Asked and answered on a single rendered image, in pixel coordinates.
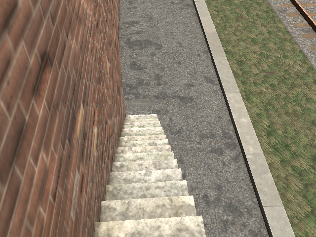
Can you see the stairs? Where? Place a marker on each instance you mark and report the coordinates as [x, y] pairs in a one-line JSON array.
[[146, 195]]

